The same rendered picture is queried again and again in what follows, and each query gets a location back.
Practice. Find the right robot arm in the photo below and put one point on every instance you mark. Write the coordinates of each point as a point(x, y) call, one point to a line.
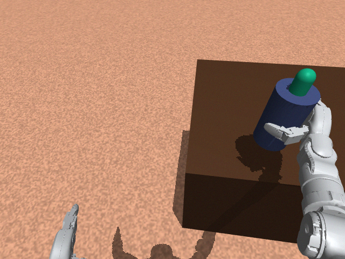
point(322, 229)

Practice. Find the bottle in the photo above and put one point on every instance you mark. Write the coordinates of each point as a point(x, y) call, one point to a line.
point(290, 103)

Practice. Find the left robot hand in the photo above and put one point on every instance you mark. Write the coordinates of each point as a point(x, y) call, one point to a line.
point(64, 240)

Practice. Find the right robot hand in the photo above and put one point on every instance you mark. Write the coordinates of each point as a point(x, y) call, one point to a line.
point(318, 121)

